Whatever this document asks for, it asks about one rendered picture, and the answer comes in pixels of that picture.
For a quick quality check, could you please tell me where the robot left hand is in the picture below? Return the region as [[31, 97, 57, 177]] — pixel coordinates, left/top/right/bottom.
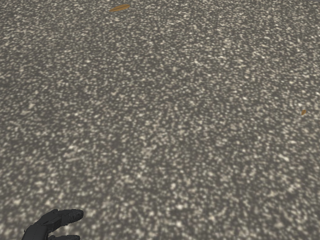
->
[[21, 209, 84, 240]]

